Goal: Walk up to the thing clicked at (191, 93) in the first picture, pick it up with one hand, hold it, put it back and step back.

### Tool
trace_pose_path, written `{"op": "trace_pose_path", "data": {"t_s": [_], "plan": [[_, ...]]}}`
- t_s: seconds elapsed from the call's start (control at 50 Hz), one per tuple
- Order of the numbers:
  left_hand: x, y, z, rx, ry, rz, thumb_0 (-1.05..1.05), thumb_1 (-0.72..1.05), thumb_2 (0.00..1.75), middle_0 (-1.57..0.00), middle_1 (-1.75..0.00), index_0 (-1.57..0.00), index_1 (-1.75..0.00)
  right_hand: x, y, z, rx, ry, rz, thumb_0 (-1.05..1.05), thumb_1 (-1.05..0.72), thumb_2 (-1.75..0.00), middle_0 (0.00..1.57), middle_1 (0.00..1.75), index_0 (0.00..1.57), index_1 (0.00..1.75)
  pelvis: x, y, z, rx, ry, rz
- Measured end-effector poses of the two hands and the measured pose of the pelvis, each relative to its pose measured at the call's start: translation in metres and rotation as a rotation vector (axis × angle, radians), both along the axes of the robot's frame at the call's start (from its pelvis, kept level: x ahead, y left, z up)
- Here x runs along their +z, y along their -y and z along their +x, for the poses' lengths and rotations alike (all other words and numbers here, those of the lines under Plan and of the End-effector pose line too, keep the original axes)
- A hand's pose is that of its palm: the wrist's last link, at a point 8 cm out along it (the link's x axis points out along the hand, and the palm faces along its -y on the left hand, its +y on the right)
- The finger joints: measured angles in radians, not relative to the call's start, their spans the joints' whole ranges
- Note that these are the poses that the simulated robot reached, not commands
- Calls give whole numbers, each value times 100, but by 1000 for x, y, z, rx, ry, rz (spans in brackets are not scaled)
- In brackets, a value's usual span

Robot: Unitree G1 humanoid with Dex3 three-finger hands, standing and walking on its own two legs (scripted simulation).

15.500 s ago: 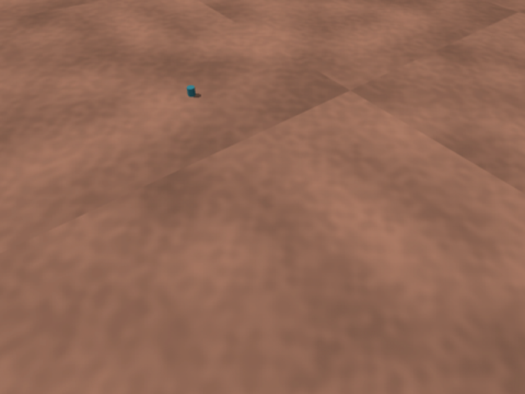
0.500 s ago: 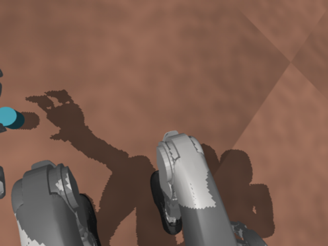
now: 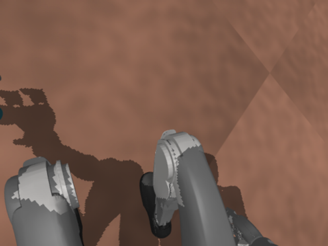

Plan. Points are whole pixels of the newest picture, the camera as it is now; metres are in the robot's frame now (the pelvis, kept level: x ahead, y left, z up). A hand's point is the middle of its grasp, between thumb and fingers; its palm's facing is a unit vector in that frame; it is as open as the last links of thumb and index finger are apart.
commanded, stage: rest palm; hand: left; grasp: from above
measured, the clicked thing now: out of the picture +0.45 +0.31 -0.27
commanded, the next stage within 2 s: close in 1.12 s
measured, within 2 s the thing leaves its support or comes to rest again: neither
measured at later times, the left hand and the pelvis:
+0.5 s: hand out of the picture +0.43 +0.32 -0.24, palm faces -0.49 -0.18 -0.85, open 14.4 cm; pelvis +0.00 +0.00 -0.01, yaw -2 degrees
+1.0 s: hand out of the picture +0.44 +0.32 -0.25, palm faces -0.40 -0.16 -0.90, open 14.5 cm; pelvis +0.00 +0.00 -0.01, yaw -3 degrees
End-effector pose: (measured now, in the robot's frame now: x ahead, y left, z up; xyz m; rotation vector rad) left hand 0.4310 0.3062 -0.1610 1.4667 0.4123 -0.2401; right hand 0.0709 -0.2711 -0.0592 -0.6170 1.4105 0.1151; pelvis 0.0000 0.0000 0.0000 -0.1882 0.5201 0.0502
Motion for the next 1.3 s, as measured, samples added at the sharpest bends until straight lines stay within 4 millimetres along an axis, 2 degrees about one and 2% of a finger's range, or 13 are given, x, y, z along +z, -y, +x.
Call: {"op": "trace_pose_path", "data": {"t_s": [0.12, 0.22, 0.34, 0.44, 0.56, 0.68, 0.78, 0.88, 1.0, 1.1, 1.18, 1.3], "plan": [[-4, 5, 15, 61, 20, 50, 0, -53, 99, -8, -96, -6, -97, -9, -4, -9, 12, -22, 59, 0, -90, -90, 20, 30, 20, 30, -5, 0, 0, -11, 1, 0], [-3, -5, 26, 177, 6, 51, 0, -53, 98, -7, -97, -6, -97, -14, -8, -23, -3, -39, 101, 0, -90, -90, 20, 30, 20, 30, -7, 1, 1, -22, 1, 1], [-10, -21, 14, 227, -104, 61, 0, -54, 98, -7, -98, -6, -98, -16, -13, -43, -39, -100, 124, 0, -91, -90, 20, 30, 20, 30, -5, 2, 2, -25, 0, 2], [-17, -22, 5, 182, -149, 12, 0, -55, 99, -7, -99, -6, -100, -13, -15, -50, -22, -143, 122, 0, -91, -90, 20, 30, 20, 30, -5, 4, 0, -24, 19, 0], [-19, -8, 6, 59, -77, -54, 0, -56, 100, -7, -98, -5, -99, -3, -10, -45, 15, -131, 66, 0, -91, -90, 20, 30, 21, 30, -6, 2, -2, -29, 56, -16], [-19, 5, 1, -22, -9, -19, 0, -56, 101, -7, -96, -5, -98, 6, -7, -27, 63, -73, 28, 0, -90, -90, 20, 30, 20, 30, -6, -2, -2, -35, 57, -33], [-22, 6, -2, 1, 19, 40, 0, -56, 102, -8, -95, -4, -97, 8, -8, -13, 99, -29, 45, 0, -90, -90, 20, 30, 20, 30, -5, -5, -4, -37, 52, -37], [-26, 3, 1, 97, 12, 55, 0, -57, 102, -8, -95, -4, -97, 8, -12, -8, 118, -10, 84, 0, -90, -90, 20, 30, 20, 30, -5, -5, -4, -37, 46, -34], [-29, -16, 10, 237, -35, 36, 0, -58, 102, -8, -96, -4, -99, 6, -13, -13, 101, -19, 104, 0, -91, -90, 20, 30, 20, 30, -7, -3, -2, -34, 40, -32], [-32, -23, 10, 214, -108, 41, 0, -58, 101, -8, -98, -4, -101, 0, -17, -26, 72, -73, 122, 0, -91, -90, 20, 30, 20, 30, -6, -2, 1, -32, 35, -34], [-34, -16, 8, 143, -136, 19, 0, -58, 102, -8, -100, -5, -102, -4, -24, -33, 69, -108, 147, 0, -91, -91, 20, 30, 20, 30, -4, -1, 1, -32, 45, -34], [-33, 5, 6, 52, -77, -39, 0, -55, 102, -8, -100, -5, -102, -2, -26, -36, 90, -102, 146, 0, -91, -90, 20, 30, 20, 30, -4, 0, -2, -41, 73, -37]]}}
